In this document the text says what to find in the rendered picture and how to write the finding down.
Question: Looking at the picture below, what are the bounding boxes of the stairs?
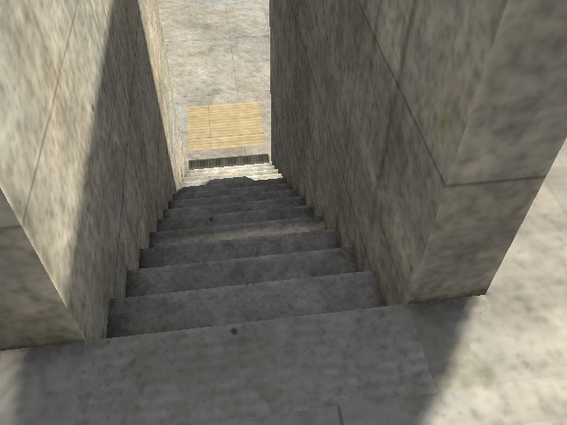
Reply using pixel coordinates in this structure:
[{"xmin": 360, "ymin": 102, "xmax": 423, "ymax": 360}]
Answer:
[{"xmin": 106, "ymin": 163, "xmax": 386, "ymax": 338}]

